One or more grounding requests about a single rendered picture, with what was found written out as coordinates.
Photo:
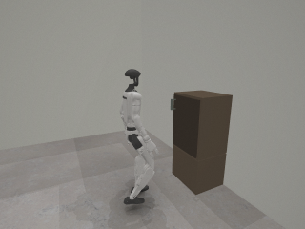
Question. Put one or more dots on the left robot upper arm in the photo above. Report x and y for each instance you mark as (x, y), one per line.
(121, 108)

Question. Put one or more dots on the left robot forearm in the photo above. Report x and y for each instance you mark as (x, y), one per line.
(125, 124)

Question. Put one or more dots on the right robot upper arm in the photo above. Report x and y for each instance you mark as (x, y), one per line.
(136, 99)

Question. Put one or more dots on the robot right hand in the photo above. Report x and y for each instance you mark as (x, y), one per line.
(150, 146)

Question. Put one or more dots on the humanoid robot head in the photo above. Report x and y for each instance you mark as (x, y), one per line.
(133, 74)

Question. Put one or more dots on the right robot foot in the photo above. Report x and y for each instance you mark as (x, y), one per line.
(135, 200)

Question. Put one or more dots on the right robot forearm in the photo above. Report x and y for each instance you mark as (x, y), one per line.
(139, 126)

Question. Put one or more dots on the cupboard door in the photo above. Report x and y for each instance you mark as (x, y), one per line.
(186, 112)

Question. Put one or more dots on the handle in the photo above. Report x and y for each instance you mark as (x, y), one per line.
(172, 108)

